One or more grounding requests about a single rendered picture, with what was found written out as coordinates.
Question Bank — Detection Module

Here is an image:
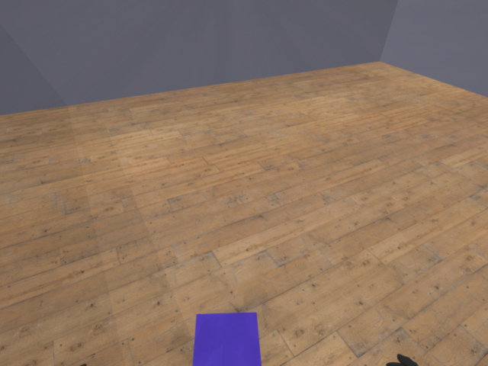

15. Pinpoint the carton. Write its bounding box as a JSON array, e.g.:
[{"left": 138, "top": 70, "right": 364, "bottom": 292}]
[{"left": 193, "top": 312, "right": 262, "bottom": 366}]

